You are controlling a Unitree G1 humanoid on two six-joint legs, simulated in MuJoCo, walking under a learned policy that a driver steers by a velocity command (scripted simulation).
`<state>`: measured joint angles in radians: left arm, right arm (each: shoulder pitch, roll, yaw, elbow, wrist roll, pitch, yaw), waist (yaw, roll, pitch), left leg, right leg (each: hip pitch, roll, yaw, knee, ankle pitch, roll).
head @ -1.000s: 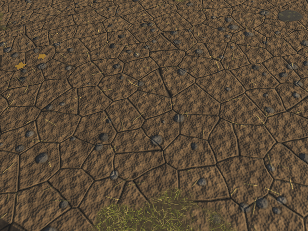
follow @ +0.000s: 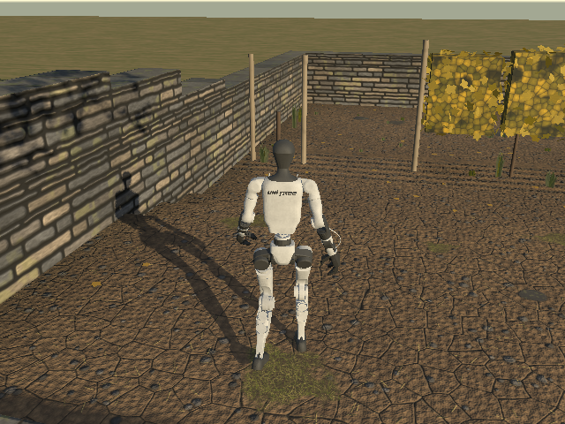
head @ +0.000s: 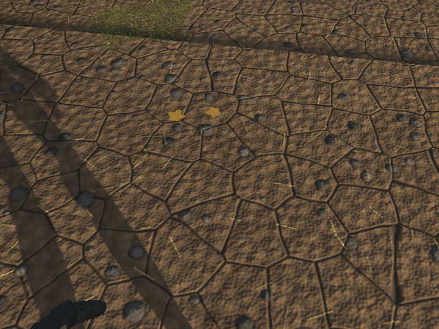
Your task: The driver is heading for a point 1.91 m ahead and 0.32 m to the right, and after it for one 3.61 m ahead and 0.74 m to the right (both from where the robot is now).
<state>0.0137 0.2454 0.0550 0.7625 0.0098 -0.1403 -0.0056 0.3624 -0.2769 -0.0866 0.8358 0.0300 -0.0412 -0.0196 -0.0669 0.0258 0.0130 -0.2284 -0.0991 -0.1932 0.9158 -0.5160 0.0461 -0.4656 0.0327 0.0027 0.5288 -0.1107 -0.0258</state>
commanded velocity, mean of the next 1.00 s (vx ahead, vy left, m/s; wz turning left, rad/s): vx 0.10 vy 0.00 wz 0.10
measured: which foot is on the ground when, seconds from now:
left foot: up 0.00-0.40, down 0.42-0.84, up 0.86-1.00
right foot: down 0.00-0.42, up 0.44-0.82, down 0.84-1.00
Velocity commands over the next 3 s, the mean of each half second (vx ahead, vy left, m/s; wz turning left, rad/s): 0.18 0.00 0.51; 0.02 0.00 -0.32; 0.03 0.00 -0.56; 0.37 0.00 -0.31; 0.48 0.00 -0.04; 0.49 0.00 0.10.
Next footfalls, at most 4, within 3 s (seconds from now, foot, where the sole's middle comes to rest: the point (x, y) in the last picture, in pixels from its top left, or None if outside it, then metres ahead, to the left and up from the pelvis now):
0.42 left None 0.22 0.15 -0.76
0.84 right None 0.19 -0.09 -0.76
1.34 left None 0.24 0.13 -0.76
1.78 right None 0.23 -0.17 -0.76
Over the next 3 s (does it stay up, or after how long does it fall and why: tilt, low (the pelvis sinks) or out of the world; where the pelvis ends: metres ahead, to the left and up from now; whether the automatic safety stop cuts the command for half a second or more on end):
stays up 0.79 -0.37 0.02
